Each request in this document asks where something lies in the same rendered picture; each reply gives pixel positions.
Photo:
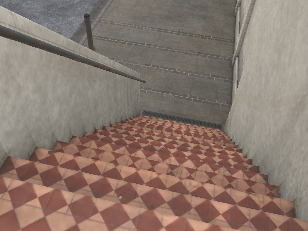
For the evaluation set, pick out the stairs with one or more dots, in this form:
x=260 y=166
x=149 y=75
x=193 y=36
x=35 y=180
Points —
x=166 y=166

